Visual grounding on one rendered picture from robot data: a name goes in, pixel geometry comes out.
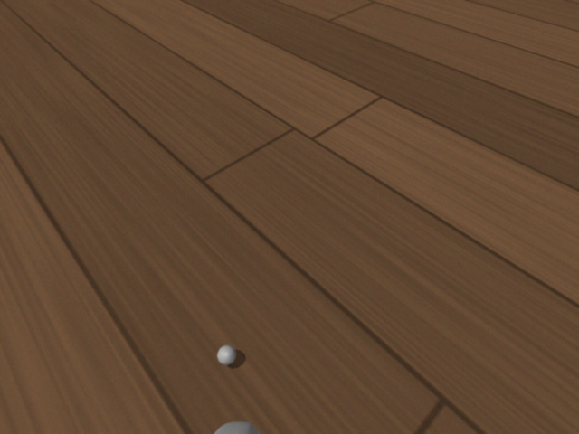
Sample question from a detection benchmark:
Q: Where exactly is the ball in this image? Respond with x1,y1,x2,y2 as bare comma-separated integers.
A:
217,345,236,365

